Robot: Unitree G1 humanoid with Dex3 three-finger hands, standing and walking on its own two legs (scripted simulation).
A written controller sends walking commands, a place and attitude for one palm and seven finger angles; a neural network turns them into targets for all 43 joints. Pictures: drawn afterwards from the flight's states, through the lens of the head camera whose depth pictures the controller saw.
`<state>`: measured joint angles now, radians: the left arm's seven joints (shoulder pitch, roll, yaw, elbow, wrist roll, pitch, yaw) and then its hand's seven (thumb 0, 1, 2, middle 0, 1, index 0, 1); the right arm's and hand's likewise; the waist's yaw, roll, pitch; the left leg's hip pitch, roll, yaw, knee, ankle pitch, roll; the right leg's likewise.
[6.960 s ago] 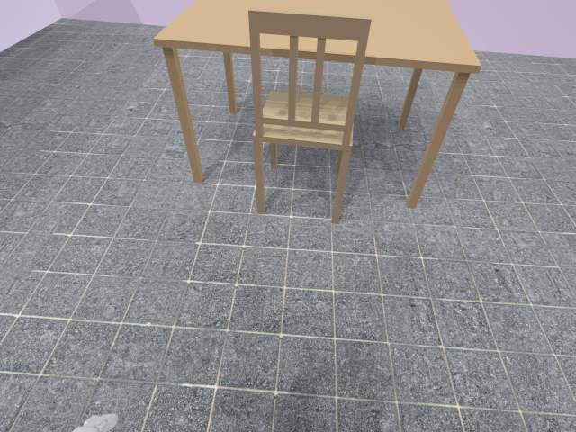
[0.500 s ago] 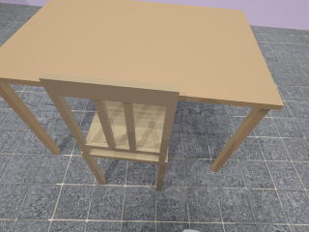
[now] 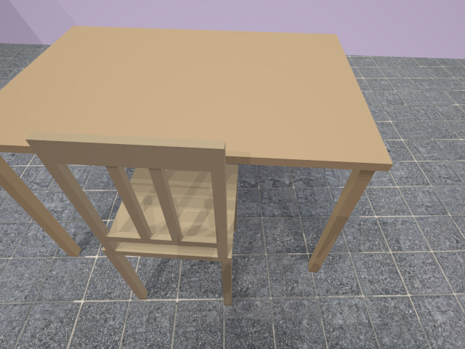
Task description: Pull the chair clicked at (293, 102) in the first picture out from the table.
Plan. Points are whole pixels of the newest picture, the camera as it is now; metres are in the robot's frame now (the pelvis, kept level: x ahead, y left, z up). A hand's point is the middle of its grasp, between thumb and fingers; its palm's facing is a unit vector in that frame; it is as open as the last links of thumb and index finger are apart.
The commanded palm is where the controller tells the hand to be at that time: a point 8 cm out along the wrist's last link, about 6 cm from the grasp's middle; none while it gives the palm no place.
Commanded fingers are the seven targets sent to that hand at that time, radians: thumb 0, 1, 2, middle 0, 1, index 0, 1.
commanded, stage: come to a stop and stand still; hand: left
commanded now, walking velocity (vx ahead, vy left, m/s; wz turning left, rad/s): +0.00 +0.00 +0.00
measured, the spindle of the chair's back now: (132, 205) +0.44 +0.27 -0.09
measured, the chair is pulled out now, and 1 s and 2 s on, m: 0.00 0.00 0.00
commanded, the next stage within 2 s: look again from close up in 0.60 s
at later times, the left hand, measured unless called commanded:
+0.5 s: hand out of the picture -0.06 +0.13 -0.17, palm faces +0.07 -0.98 -0.17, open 7.4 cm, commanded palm none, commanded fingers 0.00 0.90 0.90 -0.20 -0.30 -0.20 -0.30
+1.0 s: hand out of the picture +0.00 +0.20 -0.17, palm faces +0.04 -0.97 -0.23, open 7.3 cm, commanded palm none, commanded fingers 0.00 0.90 0.90 -0.20 -0.30 -0.20 -0.30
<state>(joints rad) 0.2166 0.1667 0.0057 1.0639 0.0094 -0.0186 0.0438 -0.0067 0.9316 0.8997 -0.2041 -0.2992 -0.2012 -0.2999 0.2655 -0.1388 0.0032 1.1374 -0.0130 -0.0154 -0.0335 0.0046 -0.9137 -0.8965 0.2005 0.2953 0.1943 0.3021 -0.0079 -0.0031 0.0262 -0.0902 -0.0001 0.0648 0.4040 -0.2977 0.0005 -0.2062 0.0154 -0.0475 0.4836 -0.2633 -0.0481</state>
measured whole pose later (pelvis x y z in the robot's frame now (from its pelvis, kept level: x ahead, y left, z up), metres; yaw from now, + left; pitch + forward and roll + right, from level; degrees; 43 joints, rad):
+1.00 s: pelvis -0.02 +0.02 +0.00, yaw +0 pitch -1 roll +0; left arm 0.28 0.14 0.00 1.09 0.01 -0.03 0.04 0.00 0.91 0.90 -0.20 -0.30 -0.20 -0.30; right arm 0.35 -0.13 0.01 1.08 -0.02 -0.03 -0.02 0.00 -0.91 -0.90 0.20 0.30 0.19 0.30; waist -0.01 0.05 -0.02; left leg -0.16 -0.02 0.05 0.49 -0.32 0.03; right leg -0.25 0.01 -0.05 0.51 -0.25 -0.03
